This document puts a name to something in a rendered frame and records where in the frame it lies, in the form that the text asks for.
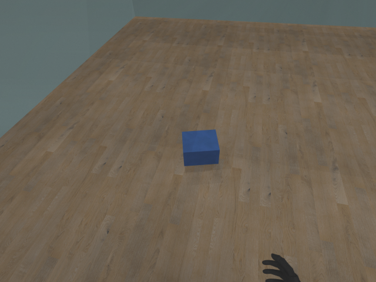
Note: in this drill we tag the carton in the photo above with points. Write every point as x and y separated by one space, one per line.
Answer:
200 147

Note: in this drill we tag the robot right hand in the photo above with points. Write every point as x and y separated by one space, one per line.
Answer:
285 271

